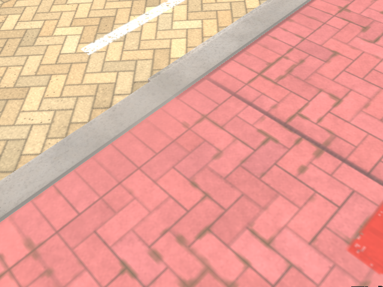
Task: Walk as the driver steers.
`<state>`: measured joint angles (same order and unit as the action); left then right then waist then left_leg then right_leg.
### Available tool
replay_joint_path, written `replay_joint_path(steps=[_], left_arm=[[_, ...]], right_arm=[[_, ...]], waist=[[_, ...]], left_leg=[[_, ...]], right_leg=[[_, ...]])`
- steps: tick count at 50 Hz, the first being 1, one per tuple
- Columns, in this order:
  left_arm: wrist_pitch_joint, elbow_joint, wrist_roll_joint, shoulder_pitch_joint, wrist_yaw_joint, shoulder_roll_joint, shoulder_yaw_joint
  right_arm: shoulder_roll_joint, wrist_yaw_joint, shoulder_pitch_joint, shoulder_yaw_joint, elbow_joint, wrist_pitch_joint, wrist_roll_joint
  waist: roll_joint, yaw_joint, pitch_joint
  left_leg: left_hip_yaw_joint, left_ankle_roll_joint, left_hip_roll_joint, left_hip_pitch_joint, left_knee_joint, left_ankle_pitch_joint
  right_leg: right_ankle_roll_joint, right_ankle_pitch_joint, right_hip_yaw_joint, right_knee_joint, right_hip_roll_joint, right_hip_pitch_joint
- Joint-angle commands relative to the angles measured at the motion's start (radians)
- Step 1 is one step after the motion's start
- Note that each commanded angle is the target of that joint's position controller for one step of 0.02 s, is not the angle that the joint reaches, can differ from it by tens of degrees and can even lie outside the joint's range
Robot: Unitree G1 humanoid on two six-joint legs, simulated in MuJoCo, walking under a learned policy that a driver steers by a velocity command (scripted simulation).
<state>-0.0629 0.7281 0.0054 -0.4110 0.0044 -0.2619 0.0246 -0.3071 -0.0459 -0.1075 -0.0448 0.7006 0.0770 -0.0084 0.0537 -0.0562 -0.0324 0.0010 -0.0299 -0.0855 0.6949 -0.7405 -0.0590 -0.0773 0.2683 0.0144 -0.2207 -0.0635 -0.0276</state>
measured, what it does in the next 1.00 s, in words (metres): walks ahead, turning right: left foot, then right foot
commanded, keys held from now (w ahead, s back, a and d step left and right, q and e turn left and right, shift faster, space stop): w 0.14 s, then w+e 0.86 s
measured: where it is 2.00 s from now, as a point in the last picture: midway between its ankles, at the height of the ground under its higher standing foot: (325, 150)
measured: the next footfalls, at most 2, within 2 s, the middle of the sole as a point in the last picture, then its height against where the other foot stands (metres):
left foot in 0.18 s outside the picture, level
right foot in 0.72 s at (274, 262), level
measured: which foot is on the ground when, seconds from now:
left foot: up 0.00-0.16, down 0.18-0.74, up 0.76-1.00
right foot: down 0.00-0.20, up 0.22-0.70, down 0.72-1.00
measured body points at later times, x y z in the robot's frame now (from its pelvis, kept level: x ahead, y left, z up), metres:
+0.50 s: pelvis +0.30 +0.02 +0.00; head +0.33 +0.01 +0.45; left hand +0.48 +0.27 -0.10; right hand +0.32 -0.26 -0.12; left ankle +0.28 +0.11 -0.75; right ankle +0.40 -0.16 -0.67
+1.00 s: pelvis +0.57 -0.10 +0.00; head +0.59 -0.13 +0.45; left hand +0.75 +0.13 -0.09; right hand +0.64 -0.42 -0.09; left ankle +0.76 +0.04 -0.67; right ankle +0.53 -0.16 -0.75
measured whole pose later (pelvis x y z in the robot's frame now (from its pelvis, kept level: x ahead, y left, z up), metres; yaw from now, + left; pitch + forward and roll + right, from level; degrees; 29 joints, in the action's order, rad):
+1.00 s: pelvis +0.57 -0.10 +0.00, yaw -25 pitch +1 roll +1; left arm -0.05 0.68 0.01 -0.34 0.00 -0.28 0.06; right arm -0.32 -0.01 -0.07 -0.04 0.70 0.08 0.01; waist 0.04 -0.05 -0.06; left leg -0.08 -0.06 -0.10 0.65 -0.87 0.14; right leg -0.09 0.18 0.09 -0.35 -0.10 0.18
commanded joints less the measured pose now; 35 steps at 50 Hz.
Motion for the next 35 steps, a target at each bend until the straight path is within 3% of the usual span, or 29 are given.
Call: replay_joint_path(steps=[1,4,6,8,9,10,11,12,13,14,15,16,18,20,22,26,29,31,33,34,35], left_arm=[[-0.014,-0.017,0.007,-0.031,0.012,-0.182,0.050],[-0.004,0.022,0.013,-0.054,0.013,-0.186,0.054],[0.005,0.035,0.011,-0.044,0.018,-0.198,0.058],[0.020,0.042,0.004,-0.044,0.022,-0.218,0.064],[0.028,0.038,0.000,-0.020,0.022,-0.215,0.058],[0.026,0.013,-0.020,-0.022,0.023,-0.175,0.042],[0.013,0.024,-0.004,-0.204,0.007,-0.027,0.004],[-0.001,0.037,0.022,-0.097,0.004,-0.170,0.033],[-0.007,-0.010,0.051,0.021,0.002,-0.207,0.052],[-0.011,-0.027,0.046,0.076,0.007,-0.189,0.045],[-0.009,-0.028,0.030,0.099,0.009,-0.173,0.048],[0.003,-0.018,0.029,0.061,0.009,-0.154,0.050],[0.030,-0.001,0.031,0.018,0.012,-0.112,0.046],[0.048,-0.021,0.022,0.059,0.018,-0.094,0.044],[0.045,-0.044,0.014,0.109,0.016,-0.091,0.042],[0.021,-0.082,0.016,0.236,-0.015,-0.064,0.030],[0.018,-0.127,0.018,0.332,-0.037,-0.057,0.026],[0.020,-0.157,0.018,0.365,-0.048,-0.069,0.031],[0.025,-0.174,0.014,0.343,-0.055,-0.096,0.046],[0.030,-0.169,0.013,0.288,-0.056,-0.122,0.061],[0.034,-0.144,0.015,0.169,-0.053,-0.160,0.085]], right_arm=[[-0.027,-0.017,0.190,0.004,-0.110,0.025,-0.009],[-0.039,-0.031,0.232,0.003,-0.129,0.033,-0.009],[-0.058,-0.033,0.200,-0.005,-0.123,0.035,-0.004],[-0.106,-0.016,0.082,-0.028,-0.101,0.030,0.002],[-0.140,-0.002,-0.068,-0.045,-0.072,0.027,0.002],[-0.196,0.013,-0.257,-0.058,-0.042,0.023,0.019],[-0.224,0.006,-0.305,-0.067,-0.015,0.023,0.018],[-0.120,0.011,-0.307,-0.044,-0.021,0.022,0.004],[-0.101,0.021,-0.225,-0.036,-0.022,0.020,0.004],[-0.091,0.025,-0.165,-0.033,-0.018,0.020,0.008],[-0.072,0.025,-0.128,-0.030,-0.013,0.024,0.016],[-0.060,0.026,-0.109,-0.027,-0.009,0.033,0.028],[-0.046,0.023,-0.081,-0.029,0.005,0.049,0.022],[-0.066,0.022,-0.073,-0.037,0.027,0.059,0.017],[-0.089,0.028,-0.084,-0.045,0.043,0.058,0.019],[-0.121,0.039,-0.104,-0.050,0.055,0.041,0.014],[-0.152,0.042,-0.165,-0.059,0.078,0.019,0.002],[-0.169,0.043,-0.183,-0.066,0.088,-0.001,-0.011],[-0.194,0.048,-0.169,-0.073,0.086,-0.019,-0.021],[-0.207,0.053,-0.157,-0.077,0.081,-0.027,-0.025],[-0.207,0.056,-0.141,-0.077,0.075,-0.036,-0.029]], waist=[[-0.120,-0.029,-0.078],[-0.124,-0.021,-0.093],[-0.142,0.009,-0.059],[-0.182,0.072,0.055],[-0.176,0.158,0.155],[-0.094,0.220,0.315],[0.206,0.120,0.491],[0.081,0.192,0.447],[0.052,0.176,0.248],[-0.035,0.139,0.141],[-0.047,0.108,0.073],[-0.007,0.071,0.064],[0.019,0.043,0.041],[0.014,0.037,-0.008],[0.005,0.048,-0.024],[-0.017,0.097,-0.039],[-0.031,0.138,-0.060],[-0.024,0.137,-0.067],[0.002,0.100,-0.032],[0.022,0.062,0.012],[0.020,-0.011,0.079]], left_leg=[[0.032,0.013,0.042,-0.034,0.160,-0.106],[0.017,0.055,0.055,-0.019,0.243,-0.063],[0.029,0.087,0.079,-0.067,0.264,0.013],[0.072,0.127,0.140,-0.247,0.239,0.118],[0.071,0.162,0.129,-0.481,0.259,0.060],[-0.121,0.227,-0.053,-0.856,0.179,-0.008],[-0.639,0.399,-0.331,-1.218,0.262,0.230],[-0.695,0.343,-0.307,-1.139,0.382,0.369],[-0.518,0.299,-0.281,-0.969,0.429,0.375],[-0.410,0.274,-0.246,-0.804,0.469,0.295],[-0.326,0.264,-0.212,-0.683,0.503,0.224],[-0.253,0.254,-0.184,-0.602,0.540,0.195],[-0.160,0.260,-0.164,-0.523,0.599,0.171],[-0.084,0.260,-0.170,-0.479,0.635,0.120],[-0.015,0.255,-0.160,-0.505,0.645,0.076],[0.121,0.218,-0.122,-0.559,0.634,0.004],[0.148,0.210,-0.162,-0.666,0.612,-0.019],[0.161,0.195,-0.190,-0.751,0.572,-0.085],[0.186,0.172,-0.201,-0.806,0.469,-0.338],[0.201,0.159,-0.197,-0.817,0.367,-0.497],[0.224,0.137,-0.176,-0.787,0.194,-0.578]], right_leg=[[-0.094,-0.350,0.095,0.097,0.235,0.071],[-0.095,-0.413,0.104,0.054,0.280,-0.031],[-0.081,-0.604,0.104,-0.020,0.295,-0.098],[-0.063,-0.984,0.109,-0.204,0.278,-0.137],[-0.038,-1.039,0.088,-0.391,0.243,-0.058],[-0.016,-0.733,0.095,-0.680,0.192,0.194],[0.051,0.263,0.107,-1.071,-0.014,0.593],[0.047,0.295,0.206,-1.152,0.014,0.666],[0.048,0.213,0.170,-1.143,0.063,0.718],[0.050,0.131,0.130,-1.093,0.115,0.693],[0.055,0.086,0.118,-1.046,0.143,0.664],[0.058,0.050,0.125,-1.019,0.172,0.592],[0.070,0.036,0.110,-0.979,0.188,0.554],[0.085,0.003,0.108,-0.921,0.205,0.604],[0.096,-0.099,0.107,-0.833,0.213,0.662],[0.086,-0.311,0.033,-0.567,0.196,0.641],[0.068,-0.316,-0.011,-0.456,0.181,0.669],[0.045,-0.255,-0.029,-0.414,0.167,0.691],[0.008,-0.153,-0.071,-0.397,0.120,0.632],[-0.015,-0.099,-0.098,-0.400,0.082,0.552],[-0.045,-0.097,-0.120,-0.369,0.035,0.398]])
Velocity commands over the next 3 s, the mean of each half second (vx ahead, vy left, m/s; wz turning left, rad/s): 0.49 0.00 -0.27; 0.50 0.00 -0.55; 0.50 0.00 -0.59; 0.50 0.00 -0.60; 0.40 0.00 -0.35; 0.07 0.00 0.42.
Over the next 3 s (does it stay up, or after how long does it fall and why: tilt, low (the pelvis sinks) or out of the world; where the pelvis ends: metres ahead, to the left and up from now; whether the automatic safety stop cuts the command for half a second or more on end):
stays up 1.17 -0.66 -0.02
